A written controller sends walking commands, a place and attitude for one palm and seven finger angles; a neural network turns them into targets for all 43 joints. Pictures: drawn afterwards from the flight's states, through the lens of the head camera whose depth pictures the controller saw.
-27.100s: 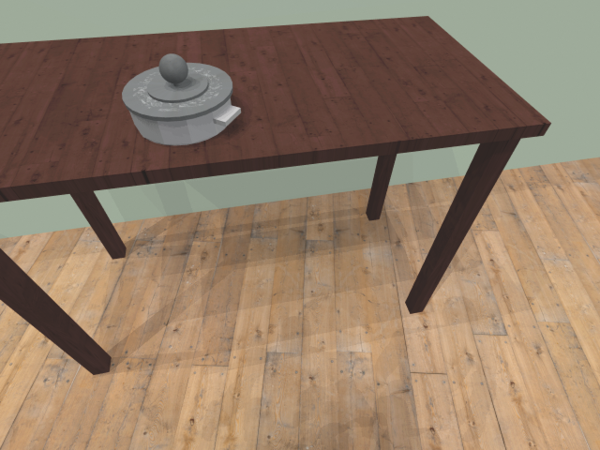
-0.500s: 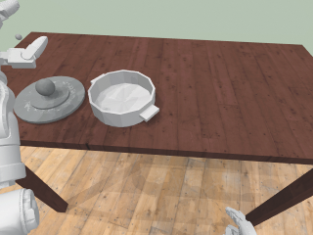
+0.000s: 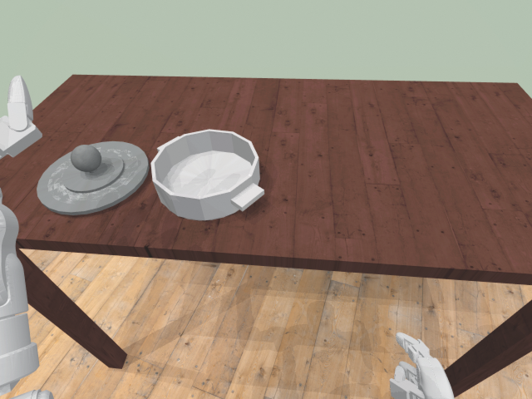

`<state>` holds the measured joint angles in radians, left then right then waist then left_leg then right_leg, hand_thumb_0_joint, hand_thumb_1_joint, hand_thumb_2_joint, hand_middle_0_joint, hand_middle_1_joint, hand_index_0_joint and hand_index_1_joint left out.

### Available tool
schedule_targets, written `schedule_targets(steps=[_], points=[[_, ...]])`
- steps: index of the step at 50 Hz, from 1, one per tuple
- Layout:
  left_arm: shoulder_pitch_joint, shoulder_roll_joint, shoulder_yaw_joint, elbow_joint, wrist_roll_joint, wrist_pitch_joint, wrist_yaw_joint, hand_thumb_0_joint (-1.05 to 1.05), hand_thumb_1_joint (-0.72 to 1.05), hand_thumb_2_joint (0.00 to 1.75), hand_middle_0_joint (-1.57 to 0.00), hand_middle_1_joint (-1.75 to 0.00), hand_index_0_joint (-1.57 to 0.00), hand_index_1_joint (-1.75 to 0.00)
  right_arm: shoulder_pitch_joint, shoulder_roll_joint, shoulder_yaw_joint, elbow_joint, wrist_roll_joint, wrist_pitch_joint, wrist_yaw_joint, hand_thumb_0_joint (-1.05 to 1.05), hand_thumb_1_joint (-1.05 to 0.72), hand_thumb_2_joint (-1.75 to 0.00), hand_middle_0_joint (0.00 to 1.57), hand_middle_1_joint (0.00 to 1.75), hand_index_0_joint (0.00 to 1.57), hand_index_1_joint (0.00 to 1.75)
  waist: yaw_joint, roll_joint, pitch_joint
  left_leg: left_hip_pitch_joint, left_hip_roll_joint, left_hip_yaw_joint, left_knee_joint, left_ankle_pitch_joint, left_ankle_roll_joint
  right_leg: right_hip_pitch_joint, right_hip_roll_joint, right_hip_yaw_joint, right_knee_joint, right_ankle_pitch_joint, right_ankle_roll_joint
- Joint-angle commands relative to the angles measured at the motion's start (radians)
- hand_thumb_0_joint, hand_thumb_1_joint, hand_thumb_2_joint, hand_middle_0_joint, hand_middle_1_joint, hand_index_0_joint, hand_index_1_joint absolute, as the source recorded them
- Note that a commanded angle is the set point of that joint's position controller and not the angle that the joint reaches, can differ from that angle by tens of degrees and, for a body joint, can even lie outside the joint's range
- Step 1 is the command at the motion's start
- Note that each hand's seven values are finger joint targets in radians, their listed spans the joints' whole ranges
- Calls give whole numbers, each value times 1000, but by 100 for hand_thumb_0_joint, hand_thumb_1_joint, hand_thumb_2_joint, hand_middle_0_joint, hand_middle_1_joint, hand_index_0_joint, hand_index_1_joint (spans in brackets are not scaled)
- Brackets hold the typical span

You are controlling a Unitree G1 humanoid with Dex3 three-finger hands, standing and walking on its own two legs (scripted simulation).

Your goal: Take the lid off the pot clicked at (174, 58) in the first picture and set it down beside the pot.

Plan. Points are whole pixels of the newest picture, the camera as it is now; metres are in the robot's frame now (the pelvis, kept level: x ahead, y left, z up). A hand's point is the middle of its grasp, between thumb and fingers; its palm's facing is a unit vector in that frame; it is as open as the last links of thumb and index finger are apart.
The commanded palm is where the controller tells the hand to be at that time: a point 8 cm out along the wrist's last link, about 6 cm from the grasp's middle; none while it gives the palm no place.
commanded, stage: draw the hand back to the body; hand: left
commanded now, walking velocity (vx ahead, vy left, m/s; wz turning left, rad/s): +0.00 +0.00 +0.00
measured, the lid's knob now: (86, 158) +0.46 +0.38 +0.11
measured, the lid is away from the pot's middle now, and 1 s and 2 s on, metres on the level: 0.22 0.22 0.22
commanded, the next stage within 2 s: step back with the hand held close in 0.96 s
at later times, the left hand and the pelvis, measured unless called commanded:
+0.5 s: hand out of the picture +0.22 +0.27 +0.30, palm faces +0.53 -0.83 -0.19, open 7.4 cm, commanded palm +0.16 +0.31 +0.29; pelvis -0.01 +0.01 +0.00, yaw +0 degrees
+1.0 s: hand out of the picture +0.16 +0.27 +0.29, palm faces +0.53 -0.80 -0.26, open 7.4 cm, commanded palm +0.11 +0.31 +0.28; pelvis -0.01 +0.03 +0.00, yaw +1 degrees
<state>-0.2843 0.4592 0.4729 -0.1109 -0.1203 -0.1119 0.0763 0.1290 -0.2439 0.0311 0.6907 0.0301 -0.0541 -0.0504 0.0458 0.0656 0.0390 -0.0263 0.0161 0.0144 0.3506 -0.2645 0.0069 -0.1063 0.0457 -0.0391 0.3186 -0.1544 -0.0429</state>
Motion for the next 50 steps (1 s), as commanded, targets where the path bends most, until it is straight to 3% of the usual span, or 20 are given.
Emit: schedule_targets(steps=[1, 2, 4, 5, 7, 9, 13, 15, 17, 19, 22, 34, 36, 38, 40, 41, 42, 45, 47, 50], points=[[-270, 270, 75, -187, -9, -43, 7, 0, 79, 91, -23, -32, -23, -32, -126, -98, -33, -134, -1, -49, -5, 0, -90, -90, 20, 30, 20, 30, 0, -8, -179, -40, -9, 24, -33, 235, 45, 125, -49, 34, -44, 192, 8], [-244, 273, 86, -190, -12, -42, 9, 0, 82, 90, -22, -32, -22, -32, -127, -97, -32, -137, -4, -49, -7, 0, -90, -90, 20, 30, 20, 30, 8, -34, -185, -46, -10, 21, -36, 227, 46, 139, -49, 31, -43, 184, 9], [-239, 254, 75, -269, -12, -49, 8, 0, 87, 90, -21, -31, -21, -31, -137, -91, -31, -144, -7, -54, -6, 0, -90, -90, 20, 30, 20, 30, 10, -11, -217, -33, -13, 17, -37, 245, 45, 161, -52, 34, -35, 207, 8], [-229, 251, 76, -317, -14, -57, 6, 0, 90, 90, -20, -30, -20, -30, -150, -87, -31, -149, -4, -59, -5, 0, -90, -90, 20, 30, 20, 30, 10, 34, -234, -11, -13, 22, -28, 253, 47, 159, -53, 42, -34, 215, 7], [-197, 241, 80, -319, -15, -53, 12, 0, 90, 90, -20, -30, -20, -30, -146, -85, -30, -141, -10, -59, -6, 0, -90, -90, 20, 30, 20, 30, 12, 27, -221, -23, -11, 16, -34, 250, 41, 158, -52, 36, -34, 206, 6], [-161, 234, 84, -298, -15, -49, 13, 0, 90, 90, -20, -30, -20, -30, -144, -84, -31, -136, -12, -59, -8, 0, -90, -90, 20, 30, 20, 30, 13, -24, -193, -36, -10, 11, -39, 249, 42, 150, -47, 30, -36, 199, 7], [-109, 207, 69, -390, -16, -60, 11, 0, 90, 90, -20, -30, -20, -30, -158, -76, -31, -143, -14, -65, -7, 0, -90, -90, 20, 30, 20, 30, 18, 33, -193, -20, -11, 9, -40, 236, 40, 145, -51, 32, -40, 175, 4], [-77, 191, 62, -437, -19, -65, 9, 0, 90, 90, -20, -30, -20, -30, -164, -75, -28, -149, -15, -71, -5, 0, -90, -90, 20, 30, 20, 30, 16, 27, -197, -9, -9, 3, -40, 244, 40, 141, -48, 30, -34, 179, 3], [-23, 198, 84, -387, -23, -55, 11, 0, 90, 90, -20, -30, -20, -30, -155, -75, -31, -137, -17, -67, -7, 0, -90, -90, 20, 30, 20, 30, 19, -12, -141, -43, -4, 1, -48, 216, 38, 123, -48, 28, -45, 148, 4], [-5, 195, 85, -406, -24, -58, 10, 0, 90, 90, -20, -30, -20, -30, -159, -75, -31, -139, -19, -67, -8, 0, -90, -90, 20, 30, 20, 30, 23, -23, -134, -53, -5, -4, -51, 204, 39, 125, -49, 26, -46, 131, 3], [45, 174, 72, -494, -22, -71, 5, 0, 90, 90, -20, -30, -20, -30, -165, -70, -29, -149, -21, -72, -5, 0, -90, -90, 20, 30, 20, 30, 25, 31, -149, -42, -4, -11, -55, 203, 34, 131, -50, 26, -41, 124, 0], [257, 154, 90, -639, -19, -83, 1, 0, 90, 90, -20, -30, -20, -30, -150, -65, -33, -155, -33, -87, 3, 0, -90, -90, 20, 30, 20, 30, 34, 8, -120, -61, 4, -29, -51, 217, 22, 116, -47, 18, -25, 130, -4], [290, 146, 86, -666, -18, -83, 1, 0, 90, 90, -20, -30, -20, -30, -153, -62, -30, -159, -33, -88, 5, 0, -90, -90, 20, 30, 20, 30, 34, 38, -122, -60, 4, -33, -47, 211, 19, 114, -47, 22, -25, 123, -7], [339, 149, 99, -681, -19, -83, 2, 0, 90, 90, -20, -30, -20, -30, -147, -63, -32, -162, -35, -89, 4, 0, -90, -90, 20, 30, 20, 30, 40, 1, -115, -67, 7, -34, -47, 218, 17, 115, -45, 18, -21, 129, -6], [338, 139, 85, -757, -15, -87, 1, 0, 90, 90, -20, -30, -20, -30, -153, -62, -26, -173, -33, -94, 8, 0, -90, -90, 20, 30, 20, 30, 33, 54, -128, -51, 6, -38, -39, 230, 11, 112, -42, 26, -14, 135, -8], [330, 141, 83, -726, -8, -83, 4, 0, 90, 90, -20, -30, -20, -30, -149, -59, -27, -163, -35, -93, 5, 0, -90, -90, 20, 30, 20, 30, 34, 55, -108, -65, 6, -39, -41, 226, 9, 98, -44, 21, -15, 127, -9], [317, 132, 76, -698, -10, -77, 7, 0, 90, 90, -20, -30, -20, -30, -143, -60, -26, -159, -35, -90, 3, 0, -90, -90, 20, 30, 20, 30, 28, 11, -74, -80, 9, -46, -52, 197, 8, 81, -42, 13, -20, 97, -8], [310, 134, 84, -688, -14, -74, 8, 0, 90, 90, -20, -30, -20, -30, -148, -56, -21, -163, -30, -90, -2, 0, -90, -90, 20, 30, 20, 30, 27, 38, -49, -80, 9, -50, -58, 141, 12, 60, -40, 20, -29, 48, -11], [335, 126, 75, -685, -13, -73, 8, 0, 90, 90, -20, -30, -20, -30, -142, -56, -24, -164, -33, -89, -3, 0, -90, -90, 20, 30, 20, 30, 32, 2, -54, -89, 11, -52, -62, 144, 12, 70, -44, 14, -28, 50, -9], [339, 124, 69, -742, -11, -77, 5, 0, 90, 90, -20, -30, -20, -30, -157, -56, -21, -172, -33, -95, 2, 0, -90, -90, 20, 30, 20, 30, 35, 36, -103, -65, 8, -48, -48, 170, 12, 87, -41, 26, -15, 78, -10]])
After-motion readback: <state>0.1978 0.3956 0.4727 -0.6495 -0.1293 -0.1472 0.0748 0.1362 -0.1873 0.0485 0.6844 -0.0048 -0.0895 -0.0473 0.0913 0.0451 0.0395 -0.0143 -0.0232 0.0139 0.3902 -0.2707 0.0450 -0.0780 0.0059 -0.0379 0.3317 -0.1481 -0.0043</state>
